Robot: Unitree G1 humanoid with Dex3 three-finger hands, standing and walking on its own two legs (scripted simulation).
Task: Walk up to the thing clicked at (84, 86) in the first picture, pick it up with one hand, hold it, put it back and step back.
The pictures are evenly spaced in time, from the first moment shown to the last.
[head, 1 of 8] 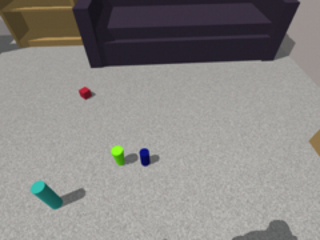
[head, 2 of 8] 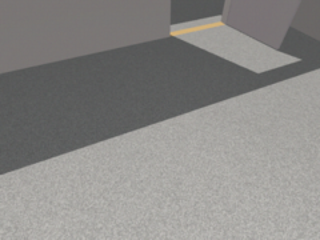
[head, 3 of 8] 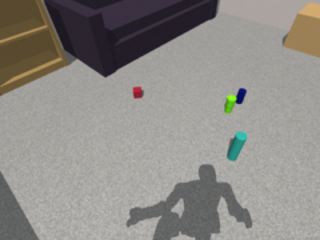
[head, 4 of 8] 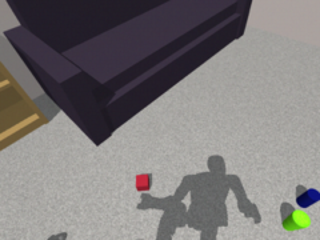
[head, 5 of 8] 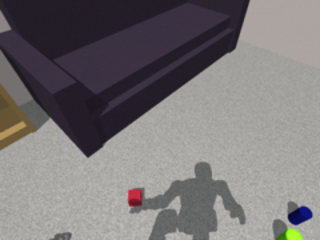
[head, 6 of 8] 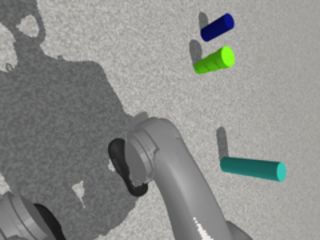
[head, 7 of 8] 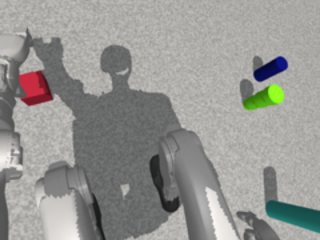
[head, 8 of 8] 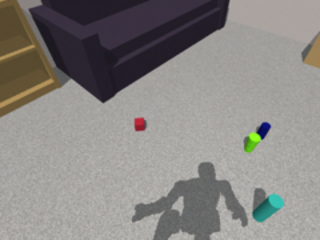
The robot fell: no
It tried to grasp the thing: yes
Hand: left
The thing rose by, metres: 0.67
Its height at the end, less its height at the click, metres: +0.00
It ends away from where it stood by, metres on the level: 0.01
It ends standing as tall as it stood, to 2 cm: yes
